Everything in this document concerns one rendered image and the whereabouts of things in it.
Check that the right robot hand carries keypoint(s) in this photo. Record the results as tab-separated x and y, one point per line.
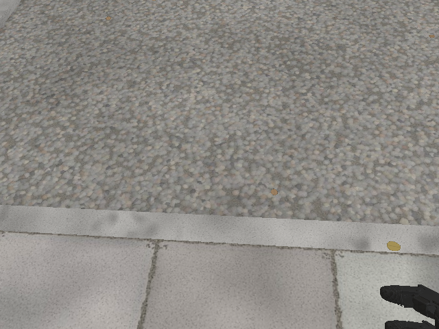
420	298

